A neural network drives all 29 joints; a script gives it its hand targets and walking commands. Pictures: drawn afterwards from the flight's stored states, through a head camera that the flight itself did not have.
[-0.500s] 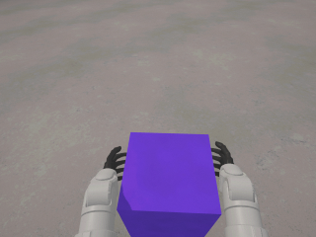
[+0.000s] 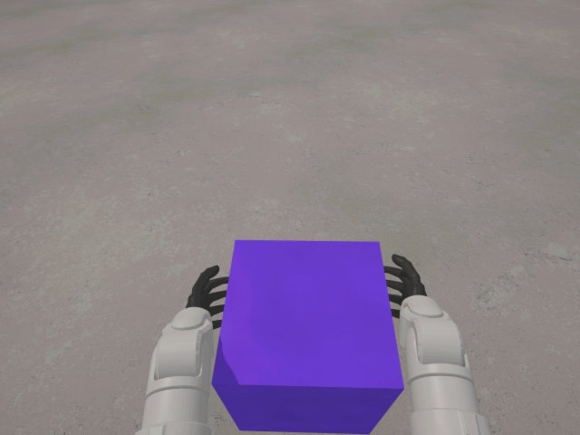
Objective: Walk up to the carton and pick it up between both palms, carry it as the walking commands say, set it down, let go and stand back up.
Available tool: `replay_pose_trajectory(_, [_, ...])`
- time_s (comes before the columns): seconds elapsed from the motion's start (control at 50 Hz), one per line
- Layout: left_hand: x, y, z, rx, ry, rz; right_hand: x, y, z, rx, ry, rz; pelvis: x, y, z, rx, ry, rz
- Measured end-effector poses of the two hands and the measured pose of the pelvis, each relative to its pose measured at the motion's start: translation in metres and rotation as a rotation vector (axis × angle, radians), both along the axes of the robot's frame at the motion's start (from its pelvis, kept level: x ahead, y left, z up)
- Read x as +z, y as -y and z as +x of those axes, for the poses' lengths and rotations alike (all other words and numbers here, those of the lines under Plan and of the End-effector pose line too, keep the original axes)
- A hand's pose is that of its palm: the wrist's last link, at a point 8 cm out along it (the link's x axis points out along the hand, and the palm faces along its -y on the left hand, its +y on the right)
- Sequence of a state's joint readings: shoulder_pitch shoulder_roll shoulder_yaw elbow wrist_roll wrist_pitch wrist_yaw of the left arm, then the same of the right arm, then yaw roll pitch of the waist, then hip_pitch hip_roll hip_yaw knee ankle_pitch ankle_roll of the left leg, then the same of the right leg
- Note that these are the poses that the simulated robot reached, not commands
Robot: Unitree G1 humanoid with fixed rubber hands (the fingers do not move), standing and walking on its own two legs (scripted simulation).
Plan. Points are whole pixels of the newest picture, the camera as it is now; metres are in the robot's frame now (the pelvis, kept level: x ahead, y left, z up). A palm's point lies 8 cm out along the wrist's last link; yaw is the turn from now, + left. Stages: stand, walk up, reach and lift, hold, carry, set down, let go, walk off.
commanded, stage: reach and lift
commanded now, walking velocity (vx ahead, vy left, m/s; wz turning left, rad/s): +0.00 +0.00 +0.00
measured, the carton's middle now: (305, 341) +0.29 +0.00 -0.03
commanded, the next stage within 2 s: hold in 0.46 s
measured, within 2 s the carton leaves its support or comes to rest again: neither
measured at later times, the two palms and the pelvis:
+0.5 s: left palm (197, 327) +0.28 +0.15 +0.04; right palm (415, 320) +0.28 -0.15 +0.04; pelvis +0.00 +0.01 +0.00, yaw -1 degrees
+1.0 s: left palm (215, 322) +0.29 +0.13 +0.04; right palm (433, 316) +0.28 -0.17 +0.05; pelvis -0.01 -0.01 -0.02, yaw -5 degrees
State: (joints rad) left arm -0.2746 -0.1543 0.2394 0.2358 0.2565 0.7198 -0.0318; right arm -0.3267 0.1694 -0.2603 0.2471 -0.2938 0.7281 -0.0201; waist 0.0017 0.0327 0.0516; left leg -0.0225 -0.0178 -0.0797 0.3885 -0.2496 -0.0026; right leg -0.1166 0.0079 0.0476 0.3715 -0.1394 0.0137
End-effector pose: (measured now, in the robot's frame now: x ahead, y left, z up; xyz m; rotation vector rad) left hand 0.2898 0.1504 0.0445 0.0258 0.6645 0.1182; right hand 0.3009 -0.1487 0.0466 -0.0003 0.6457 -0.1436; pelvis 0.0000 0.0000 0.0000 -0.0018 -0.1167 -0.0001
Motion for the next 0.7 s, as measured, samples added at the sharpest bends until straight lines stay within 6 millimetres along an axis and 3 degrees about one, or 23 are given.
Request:
replay_pose_trajectory(0.42, [-0.001,0.000,-0.012,-0.027,-0.010,0.012,-0.003,0.000,-0.019,-0.005,-0.010,-0.013,0.000,-0.007,-0.001,-0.008,0.021,-0.004])
replay_pose_trajectory(0.7, [0.000,0.000,-0.017,-0.015,-0.004,0.015,-0.001,0.000,-0.020,-0.004,-0.002,0.000,-0.002,-0.004,-0.010,-0.002,0.020,-0.001])
